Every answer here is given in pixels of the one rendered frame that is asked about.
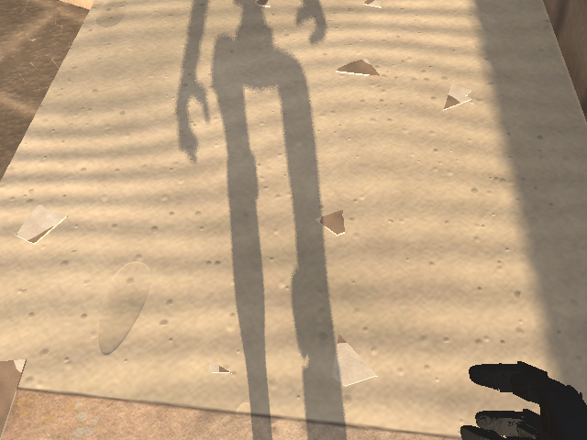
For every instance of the right robot hand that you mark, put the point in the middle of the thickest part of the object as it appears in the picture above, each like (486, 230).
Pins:
(563, 412)

